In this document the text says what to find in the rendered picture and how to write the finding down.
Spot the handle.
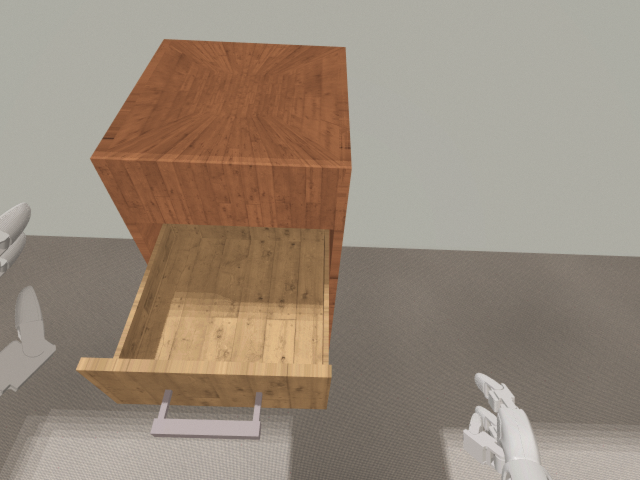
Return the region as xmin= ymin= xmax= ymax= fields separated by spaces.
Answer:
xmin=150 ymin=390 xmax=263 ymax=440

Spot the drawer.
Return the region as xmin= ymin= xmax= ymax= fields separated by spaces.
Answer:
xmin=76 ymin=224 xmax=332 ymax=409

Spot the cabinet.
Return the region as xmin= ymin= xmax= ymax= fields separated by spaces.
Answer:
xmin=90 ymin=39 xmax=352 ymax=346

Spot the robot left hand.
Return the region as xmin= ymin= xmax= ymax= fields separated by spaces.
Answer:
xmin=0 ymin=202 xmax=56 ymax=396

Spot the right robot forearm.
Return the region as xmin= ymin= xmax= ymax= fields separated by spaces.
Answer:
xmin=501 ymin=459 xmax=552 ymax=480

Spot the robot right hand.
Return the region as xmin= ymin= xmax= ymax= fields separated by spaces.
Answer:
xmin=463 ymin=373 xmax=541 ymax=475

